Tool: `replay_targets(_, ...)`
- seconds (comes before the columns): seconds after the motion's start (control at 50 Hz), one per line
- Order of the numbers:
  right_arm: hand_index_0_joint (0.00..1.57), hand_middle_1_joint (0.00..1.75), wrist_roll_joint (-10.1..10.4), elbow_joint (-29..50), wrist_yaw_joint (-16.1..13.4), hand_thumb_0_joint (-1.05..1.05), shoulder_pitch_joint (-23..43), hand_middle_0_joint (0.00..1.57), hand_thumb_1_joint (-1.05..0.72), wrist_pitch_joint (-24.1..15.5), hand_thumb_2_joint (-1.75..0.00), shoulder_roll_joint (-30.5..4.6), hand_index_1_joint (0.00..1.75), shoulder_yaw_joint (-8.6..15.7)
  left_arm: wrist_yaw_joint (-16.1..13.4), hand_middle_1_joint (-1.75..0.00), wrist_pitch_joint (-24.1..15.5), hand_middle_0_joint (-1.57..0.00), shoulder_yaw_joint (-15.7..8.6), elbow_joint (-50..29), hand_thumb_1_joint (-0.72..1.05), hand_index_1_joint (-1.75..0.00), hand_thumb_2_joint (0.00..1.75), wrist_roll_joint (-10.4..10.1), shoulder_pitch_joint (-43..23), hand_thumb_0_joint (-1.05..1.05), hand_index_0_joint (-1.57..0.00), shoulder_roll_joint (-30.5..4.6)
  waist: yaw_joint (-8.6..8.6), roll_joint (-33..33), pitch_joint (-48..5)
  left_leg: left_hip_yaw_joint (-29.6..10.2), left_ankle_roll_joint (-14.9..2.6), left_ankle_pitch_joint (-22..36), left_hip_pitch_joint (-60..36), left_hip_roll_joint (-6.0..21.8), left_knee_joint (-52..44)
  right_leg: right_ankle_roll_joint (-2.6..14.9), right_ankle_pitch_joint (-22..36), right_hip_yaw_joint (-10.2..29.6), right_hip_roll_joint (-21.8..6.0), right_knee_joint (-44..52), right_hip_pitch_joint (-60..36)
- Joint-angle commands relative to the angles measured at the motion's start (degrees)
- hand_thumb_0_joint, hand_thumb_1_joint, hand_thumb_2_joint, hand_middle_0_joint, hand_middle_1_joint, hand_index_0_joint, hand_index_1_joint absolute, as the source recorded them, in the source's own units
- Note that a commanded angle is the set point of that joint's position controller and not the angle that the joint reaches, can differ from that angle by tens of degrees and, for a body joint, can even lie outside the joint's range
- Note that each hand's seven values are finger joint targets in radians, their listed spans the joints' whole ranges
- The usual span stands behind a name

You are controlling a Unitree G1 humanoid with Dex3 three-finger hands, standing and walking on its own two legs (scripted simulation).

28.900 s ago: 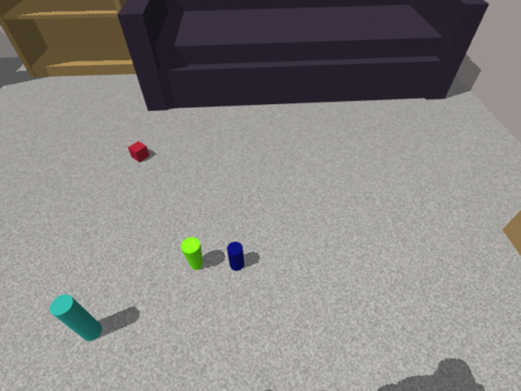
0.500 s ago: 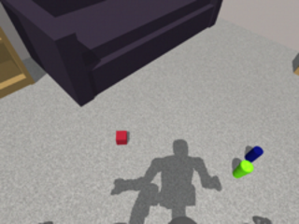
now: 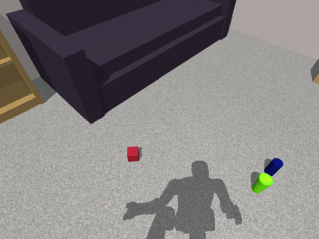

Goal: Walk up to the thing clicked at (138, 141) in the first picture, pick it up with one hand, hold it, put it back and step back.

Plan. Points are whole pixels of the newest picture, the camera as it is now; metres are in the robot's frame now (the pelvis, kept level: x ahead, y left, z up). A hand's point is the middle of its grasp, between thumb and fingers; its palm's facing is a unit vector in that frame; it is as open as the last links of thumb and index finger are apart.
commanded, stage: walk up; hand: left
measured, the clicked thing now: (133, 154) +0.77 +0.21 -0.73
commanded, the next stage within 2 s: stand in 0.56 s
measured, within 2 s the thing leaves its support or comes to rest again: neither
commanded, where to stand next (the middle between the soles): +0.35 +0.01 m, yaw +2 degrees
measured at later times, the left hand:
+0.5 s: hand out of the picture +0.12 +0.26 -0.15, palm faces +0.05 -0.94 -0.33, open 7.4 cm
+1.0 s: hand out of the picture +0.08 +0.25 -0.14, palm faces -0.01 -0.94 -0.34, open 7.4 cm
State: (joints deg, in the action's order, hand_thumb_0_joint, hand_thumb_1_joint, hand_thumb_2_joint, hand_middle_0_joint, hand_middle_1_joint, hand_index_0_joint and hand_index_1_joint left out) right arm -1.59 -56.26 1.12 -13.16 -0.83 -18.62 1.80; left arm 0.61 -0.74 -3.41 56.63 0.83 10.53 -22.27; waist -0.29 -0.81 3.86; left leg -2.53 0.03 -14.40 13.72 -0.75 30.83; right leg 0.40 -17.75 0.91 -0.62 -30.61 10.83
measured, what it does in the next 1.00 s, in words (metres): stands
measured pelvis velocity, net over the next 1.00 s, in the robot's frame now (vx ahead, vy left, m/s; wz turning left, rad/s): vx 0.01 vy -0.01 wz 0.01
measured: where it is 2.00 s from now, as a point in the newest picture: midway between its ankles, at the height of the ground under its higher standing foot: outside the picture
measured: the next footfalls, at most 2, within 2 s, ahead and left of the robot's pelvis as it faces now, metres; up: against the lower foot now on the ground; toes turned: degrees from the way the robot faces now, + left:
left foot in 1.84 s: +0.16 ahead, +0.16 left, +0.00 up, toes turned +5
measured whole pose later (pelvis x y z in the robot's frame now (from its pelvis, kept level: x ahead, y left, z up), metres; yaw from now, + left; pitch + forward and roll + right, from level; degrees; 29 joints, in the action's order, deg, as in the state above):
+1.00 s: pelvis +0.01 -0.01 +0.02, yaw +1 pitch -3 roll +0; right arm -0.4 -64.3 0.4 -4.1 -0.2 -19.8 0.4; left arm 0.5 -1.0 -0.1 65.1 0.8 5.4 -19.7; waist -0.2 0.7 3.8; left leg -3.3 0.8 -8.3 6.8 -0.2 18.2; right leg -0.6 -11.0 0.0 -0.5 -17.6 3.6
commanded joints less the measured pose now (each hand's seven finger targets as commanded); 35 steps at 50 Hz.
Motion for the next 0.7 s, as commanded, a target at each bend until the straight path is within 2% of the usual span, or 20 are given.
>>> replay_targets(0.0, 0.20, 0.30, 1.3, 4.6, -1.1, 0.00, 5.2, 0.20, -0.90, -1.4, -0.90, -12.6, 0.30, 2.7, -1.2, -0.30, -2.4, -0.20, -3.0, -2.2, 0.90, -0.30, 0.90, 0.2, -0.1, 0.00, -0.20, -13.2, -1.31, 1.3, -6.0, -5.4, -1.17, 1.3, 5.6, 3.1, -2.6, 4.63, 2.5, 11.0, -8.2, 11.3, -8.9)
replay_targets(0.02, 0.20, 0.30, 1.0, 3.7, -1.2, 0.00, 3.8, 0.20, -0.90, -1.3, -0.90, -12.2, 0.30, 2.8, -1.1, -0.30, -2.3, -0.20, -3.1, -2.6, 0.90, -0.30, 0.90, 0.5, -2.7, 0.00, -0.20, -14.4, -0.11, -1.5, -4.0, -3.4, -0.78, -4.2, 4.7, 1.7, -1.5, 6.65, -1.3, 13.1, -11.1, 11.6, -5.5)
replay_targets(0.04, 0.20, 0.30, 0.7, 2.7, -1.3, 0.00, 3.1, 0.20, -0.90, -1.2, -0.90, -12.4, 0.30, 2.8, -1.0, -0.30, -2.1, -0.20, -2.8, -3.2, 0.90, -0.30, 0.90, 0.4, -4.5, 0.00, -0.20, -13.9, 0.32, -1.9, -2.5, -2.9, -0.70, -4.6, 3.6, 1.6, -1.8, 7.04, -2.4, 12.8, -11.9, 11.7, -3.3)
replay_targets(0.06, 0.20, 0.30, 0.5, 2.3, -1.3, 0.00, 3.5, 0.20, -0.90, -1.4, -0.90, -12.4, 0.30, 2.8, -1.0, -0.30, -1.9, -0.20, -2.5, -3.3, 0.90, -0.30, 0.90, 0.3, -5.5, 0.00, -0.20, -13.2, 0.37, -2.3, -1.2, -2.9, -1.06, -3.2, 2.2, 1.7, -2.7, 6.71, -1.9, 11.3, -11.3, 11.7, -0.6)
replay_targets(0.08, 0.20, 0.30, 0.4, 1.7, -1.3, 0.00, 3.0, 0.20, -0.90, -1.5, -0.90, -12.3, 0.30, 2.8, -1.0, -0.30, -1.8, -0.20, -2.3, -3.3, 0.90, -0.30, 0.90, 0.2, -7.1, 0.00, -0.20, -12.7, 0.88, -3.0, -0.1, -4.0, -1.45, -0.7, 1.3, 2.5, -4.2, 5.75, -2.0, 9.3, -10.0, 11.3, 1.3)
replay_targets(0.1, 0.20, 0.30, 0.4, 1.5, -1.1, 0.00, 3.7, 0.20, -0.90, -1.7, -0.90, -12.7, 0.30, 2.7, -1.0, -0.30, -1.8, -0.20, -2.0, -3.2, 0.90, -0.30, 0.90, 0.1, -7.2, 0.00, -0.20, -11.7, 0.57, -2.0, 0.3, -5.5, -2.08, 2.8, 0.0, 3.7, -5.8, 4.43, 0.1, 7.0, -8.1, 10.3, 2.2)
replay_targets(0.12, 0.20, 0.30, 0.4, 1.5, -1.0, 0.00, 4.7, 0.20, -0.90, -1.9, -0.90, -13.0, 0.30, 2.7, -1.0, -0.30, -1.9, -0.20, -1.9, -2.6, 0.90, -0.30, 0.90, -0.1, -7.4, 0.00, -0.20, -11.0, 0.14, -1.9, -0.3, -7.5, -2.85, 6.9, 0.8, 5.2, -6.6, 3.26, 3.1, 4.8, -5.9, 9.5, 0.1)
replay_targets(0.14, 0.20, 0.30, 0.5, 1.4, -1.0, 0.00, 5.0, 0.20, -0.90, -2.1, -0.90, -13.2, 0.30, 2.6, -1.0, -0.30, -2.0, -0.20, -1.9, -2.2, 0.90, -0.30, 0.90, -0.1, -6.9, 0.00, -0.20, -10.7, -0.31, -1.7, -1.6, -8.2, -3.46, 9.7, 1.0, 6.1, -7.0, 2.56, 6.2, 3.6, -5.0, 9.0, -2.7)
replay_targets(0.18, 0.20, 0.30, 0.6, 0.7, -1.2, 0.00, 5.1, 0.20, -0.90, -2.4, -0.90, -13.1, 0.30, 2.4, -1.1, -0.30, -2.0, -0.20, -2.0, -1.3, 0.90, -0.30, 0.90, -0.4, -6.3, 0.00, -0.20, -10.7, -0.64, -1.2, -5.2, -7.2, -3.53, 18.8, -0.6, 6.2, -5.5, 2.18, 13.6, 2.8, -5.1, 7.4, -7.1)
replay_targets(0.24, 0.20, 0.30, 0.8, 0.1, -1.5, 0.00, 5.6, 0.20, -0.90, -2.3, -0.90, -13.2, 0.30, 2.4, -1.3, -0.30, -1.8, -0.20, -1.9, -1.0, 0.90, -0.30, 0.90, -0.8, -6.6, 0.00, -0.20, -10.6, -0.66, 1.1, -7.4, -6.1, -3.10, 23.1, -2.2, 5.9, -5.1, 2.23, 17.6, 2.3, -5.6, 6.1, -9.2)
replay_targets(0.3, 0.20, 0.30, 0.7, -0.1, -1.6, 0.00, 7.6, 0.20, -0.90, -1.9, -0.90, -13.3, 0.30, 2.6, -1.3, -0.30, -1.5, -0.20, -1.5, -0.3, 0.90, -0.30, 0.90, -0.8, -7.6, 0.00, -0.20, -10.5, -0.75, 2.6, -6.0, -6.9, -3.20, 18.4, -1.8, 6.3, -6.5, 2.34, 13.5, 1.7, -5.2, 6.9, -7.6)
replay_targets(0.34, 0.20, 0.30, 0.6, -0.2, -1.6, 0.00, 8.3, 0.20, -0.90, -1.7, -0.90, -13.3, 0.30, 2.5, -1.3, -0.30, -1.5, -0.20, -1.5, 0.0, 0.90, -0.30, 0.90, -0.6, -7.8, 0.00, -0.20, -10.3, -0.84, 2.9, -6.2, -7.3, -3.53, 17.4, -1.4, 6.5, -7.1, 2.04, 12.8, 1.3, -5.1, 7.2, -8.3)
replay_targets(0.46, 0.20, 0.30, 0.6, -0.5, -1.6, 0.00, 10.3, 0.20, -0.90, -1.6, -0.90, -12.9, 0.30, 2.4, -1.2, -0.30, -1.4, -0.20, -1.2, 1.3, 0.90, -0.30, 0.90, -0.4, -8.3, 0.00, -0.20, -10.3, -0.71, 2.5, -6.9, -6.8, -3.12, 18.5, -3.8, 6.3, -7.6, 1.75, 14.0, 1.3, -5.5, 8.5, -8.1)
replay_targets(0.52, 0.20, 0.30, 0.8, -0.7, -1.6, 0.00, 10.5, 0.20, -0.90, -1.4, -0.90, -12.5, 0.30, 2.4, -1.3, -0.30, -1.5, -0.20, -1.4, 1.8, 0.90, -0.30, 0.90, -0.3, -8.0, 0.00, -0.20, -10.7, -0.50, 1.0, -7.4, -5.6, -2.92, 19.9, -4.7, 5.7, -6.2, 1.74, 17.0, 1.6, -6.0, 9.1, -8.7)
replay_targets(0.54, 0.20, 0.30, 1.2, -1.0, -1.8, 0.00, 11.2, 0.20, -0.90, -1.4, -0.90, -13.1, 0.30, 1.8, -1.2, -0.30, -1.3, -0.20, -0.2, 2.6, 0.90, -0.30, 0.90, -0.7, -8.6, 0.00, -0.20, -9.2, 0.22, 2.4, -6.5, -6.4, -1.97, 24.4, -7.6, 6.8, -8.7, 1.34, 21.2, 3.3, -6.7, 10.2, -6.2)
replay_targets(0.58, 0.20, 0.30, 1.3, -1.6, -2.0, 0.00, 11.1, 0.20, -0.90, -1.3, -0.90, -13.7, 0.30, 1.8, -1.3, -0.30, -1.2, -0.20, 0.0, 2.8, 0.90, -0.30, 0.90, -0.8, -8.4, 0.00, -0.20, -9.1, 0.12, 2.3, -7.8, -6.4, -1.74, 28.4, -9.1, 7.3, -8.6, 0.66, 24.0, 2.4, -6.4, 10.7, -8.2)
replay_targets(0.62, 0.20, 0.30, 1.4, -1.9, -2.0, 0.00, 11.6, 0.20, -0.90, -1.2, -0.90, -13.3, 0.30, 1.6, -1.4, -0.30, -1.2, -0.20, 0.1, 3.4, 0.90, -0.30, 0.90, -0.7, -8.1, 0.00, -0.20, -9.7, 0.18, 1.5, -8.4, -5.8, -1.75, 27.8, -10.9, 7.3, -9.2, 0.44, 23.8, 2.6, -6.5, 11.5, -8.4)
replay_targets(0.68, 0.20, 0.30, 1.5, -2.4, -1.9, 0.00, 12.4, 0.20, -0.90, -1.1, -0.90, -13.4, 0.30, 1.4, -1.2, -0.30, -1.2, -0.20, 0.4, 4.0, 0.90, -0.30, 0.90, -0.6, -8.1, 0.00, -0.20, -9.4, 0.22, 1.7, -8.1, -5.5, -1.40, 23.8, -10.8, 7.3, -11.0, 0.37, 20.9, 2.7, -6.4, 12.9, -8.3)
